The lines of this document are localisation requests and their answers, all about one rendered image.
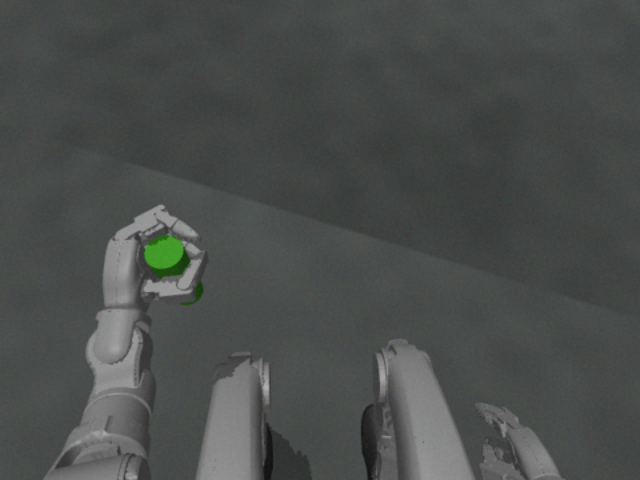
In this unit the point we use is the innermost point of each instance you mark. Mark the left robot hand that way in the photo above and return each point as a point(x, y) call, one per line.
point(128, 280)

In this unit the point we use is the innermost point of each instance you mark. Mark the left robot arm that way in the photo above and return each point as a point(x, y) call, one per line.
point(112, 441)

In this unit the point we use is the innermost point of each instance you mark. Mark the right robot hand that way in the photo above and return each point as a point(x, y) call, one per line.
point(523, 458)

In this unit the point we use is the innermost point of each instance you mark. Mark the right robot foot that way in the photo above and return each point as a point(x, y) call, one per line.
point(368, 440)

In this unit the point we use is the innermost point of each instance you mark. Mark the can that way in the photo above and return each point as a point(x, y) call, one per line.
point(167, 257)

